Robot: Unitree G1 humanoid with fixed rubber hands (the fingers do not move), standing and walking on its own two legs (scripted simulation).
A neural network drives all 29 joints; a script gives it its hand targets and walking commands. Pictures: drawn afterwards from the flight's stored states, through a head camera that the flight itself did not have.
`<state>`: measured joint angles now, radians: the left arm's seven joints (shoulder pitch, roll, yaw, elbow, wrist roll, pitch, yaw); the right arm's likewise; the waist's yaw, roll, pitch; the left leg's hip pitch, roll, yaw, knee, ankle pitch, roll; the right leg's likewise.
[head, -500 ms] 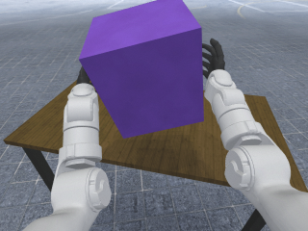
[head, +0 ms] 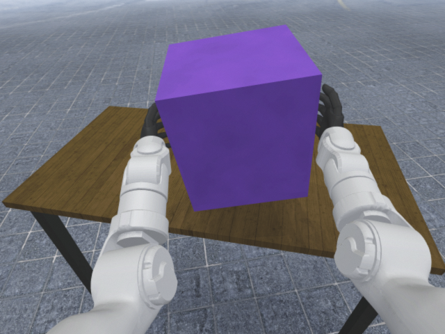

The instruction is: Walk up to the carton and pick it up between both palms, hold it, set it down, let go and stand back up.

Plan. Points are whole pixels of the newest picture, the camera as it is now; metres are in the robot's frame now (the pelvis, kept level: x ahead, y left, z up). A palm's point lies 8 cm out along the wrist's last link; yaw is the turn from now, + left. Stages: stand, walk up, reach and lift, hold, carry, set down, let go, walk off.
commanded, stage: set down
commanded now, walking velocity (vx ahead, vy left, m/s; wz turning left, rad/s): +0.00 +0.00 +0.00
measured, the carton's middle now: (238, 120) +0.47 -0.07 +0.20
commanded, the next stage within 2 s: none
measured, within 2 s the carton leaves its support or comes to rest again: neither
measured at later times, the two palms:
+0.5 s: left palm (141, 148) +0.42 +0.13 +0.19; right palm (311, 140) +0.40 -0.19 +0.19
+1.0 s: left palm (147, 146) +0.44 +0.12 +0.18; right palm (311, 140) +0.42 -0.20 +0.17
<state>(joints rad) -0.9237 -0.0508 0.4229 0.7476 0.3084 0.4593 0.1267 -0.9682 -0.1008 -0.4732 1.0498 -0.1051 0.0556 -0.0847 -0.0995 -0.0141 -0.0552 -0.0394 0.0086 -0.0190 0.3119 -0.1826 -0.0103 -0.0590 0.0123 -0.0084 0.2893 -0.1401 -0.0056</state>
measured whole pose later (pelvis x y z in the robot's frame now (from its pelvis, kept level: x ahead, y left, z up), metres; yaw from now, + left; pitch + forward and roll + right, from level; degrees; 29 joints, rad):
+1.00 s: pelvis +0.02 +0.00 +0.00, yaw +0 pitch -1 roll +0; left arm -0.97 0.02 0.51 0.97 0.31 0.28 0.10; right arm -0.93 -0.03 -0.59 1.02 -0.27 0.01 -0.02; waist -0.08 0.00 -0.07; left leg -0.08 0.01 0.00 0.27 -0.18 -0.01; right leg -0.13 0.00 -0.04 0.29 -0.16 -0.01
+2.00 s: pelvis +0.03 +0.00 +0.00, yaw -1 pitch +10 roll +0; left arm -0.96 0.04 0.45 1.09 0.27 0.14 0.12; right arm -0.89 0.01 -0.69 1.00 -0.37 -0.05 0.00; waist -0.09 0.01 -0.16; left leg -0.29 0.02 0.02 0.32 -0.19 -0.01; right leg -0.32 0.00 -0.06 0.30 -0.15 -0.01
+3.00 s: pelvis +0.03 +0.00 +0.00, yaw -3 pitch +9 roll +0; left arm -0.96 0.00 0.53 1.07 0.34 0.05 0.07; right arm -0.84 0.02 -0.75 0.94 -0.44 -0.11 0.05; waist -0.09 0.03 -0.09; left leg -0.28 0.02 0.06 0.32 -0.20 0.00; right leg -0.33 0.00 -0.05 0.31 -0.15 -0.01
